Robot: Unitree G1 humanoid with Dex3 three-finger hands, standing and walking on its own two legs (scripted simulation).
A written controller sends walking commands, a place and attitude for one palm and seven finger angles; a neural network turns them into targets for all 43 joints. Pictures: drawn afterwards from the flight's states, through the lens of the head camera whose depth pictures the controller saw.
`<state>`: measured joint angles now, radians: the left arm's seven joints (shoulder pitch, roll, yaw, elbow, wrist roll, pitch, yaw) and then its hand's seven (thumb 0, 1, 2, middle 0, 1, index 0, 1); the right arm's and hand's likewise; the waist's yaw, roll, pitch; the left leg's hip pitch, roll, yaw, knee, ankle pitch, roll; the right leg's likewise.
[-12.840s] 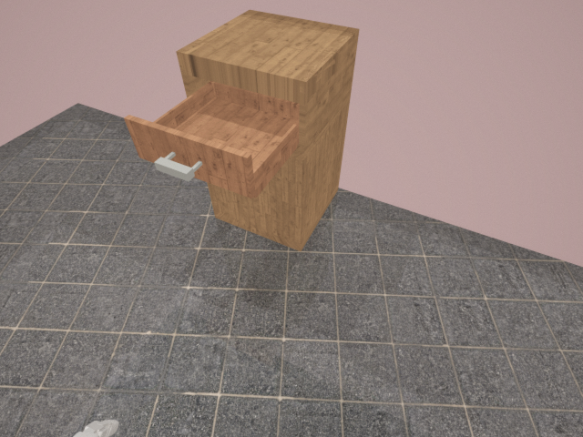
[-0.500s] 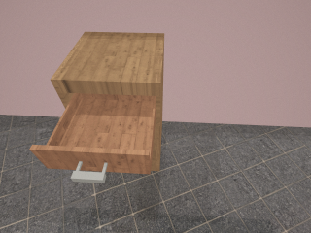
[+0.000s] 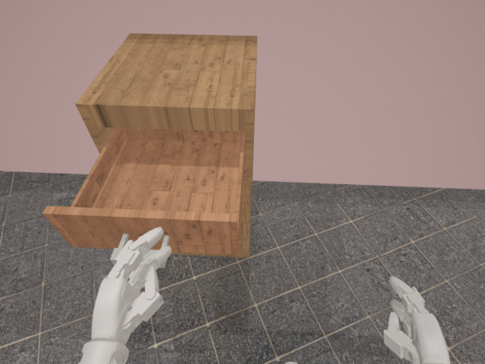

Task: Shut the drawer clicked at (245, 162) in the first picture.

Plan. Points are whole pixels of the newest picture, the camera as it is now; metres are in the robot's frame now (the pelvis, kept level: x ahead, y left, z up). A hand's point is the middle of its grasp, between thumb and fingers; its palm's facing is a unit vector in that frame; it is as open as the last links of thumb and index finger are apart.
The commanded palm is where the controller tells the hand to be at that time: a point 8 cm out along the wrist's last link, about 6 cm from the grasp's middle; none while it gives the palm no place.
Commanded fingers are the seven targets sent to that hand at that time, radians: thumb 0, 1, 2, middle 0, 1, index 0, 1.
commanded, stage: raise the hand and make a fist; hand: left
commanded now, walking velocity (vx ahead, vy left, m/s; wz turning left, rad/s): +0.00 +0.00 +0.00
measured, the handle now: (142, 248) +0.37 +0.23 -0.09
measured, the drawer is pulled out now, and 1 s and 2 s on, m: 0.29 0.29 0.29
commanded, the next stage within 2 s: bring the fist close to the handle in 1.60 s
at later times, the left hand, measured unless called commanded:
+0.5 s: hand (152, 329) +0.19 +0.15 -0.02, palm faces -0.12 -0.99 -0.02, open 4.0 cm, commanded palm +0.15 +0.22 -0.01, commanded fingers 0.00 0.90 0.90 -1.02 -1.19 -1.02 -1.19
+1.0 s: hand (133, 324) +0.19 +0.17 +0.00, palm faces -0.02 -1.00 -0.05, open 3.1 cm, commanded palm +0.16 +0.24 +0.00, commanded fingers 0.00 0.90 0.90 -1.40 -1.60 -1.40 -1.60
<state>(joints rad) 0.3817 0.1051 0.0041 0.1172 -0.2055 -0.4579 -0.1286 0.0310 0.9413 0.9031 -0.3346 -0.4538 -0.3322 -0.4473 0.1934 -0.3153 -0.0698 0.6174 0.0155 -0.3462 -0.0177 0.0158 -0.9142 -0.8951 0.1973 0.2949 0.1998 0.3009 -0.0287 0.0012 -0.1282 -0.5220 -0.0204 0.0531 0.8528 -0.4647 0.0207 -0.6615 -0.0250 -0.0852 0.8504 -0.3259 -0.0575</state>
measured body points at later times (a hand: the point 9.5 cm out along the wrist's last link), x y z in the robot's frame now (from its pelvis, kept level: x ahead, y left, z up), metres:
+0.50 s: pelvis -0.02 +0.02 -0.06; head +0.06 +0.02 +0.38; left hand +0.19 +0.21 -0.01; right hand +0.16 -0.17 -0.15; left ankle -0.02 +0.11 -0.70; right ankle +0.06 -0.08 -0.70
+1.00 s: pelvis +0.01 +0.02 -0.05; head +0.07 +0.03 +0.40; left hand +0.19 +0.23 +0.01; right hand +0.23 -0.19 -0.10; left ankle -0.02 +0.11 -0.70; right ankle +0.06 -0.09 -0.70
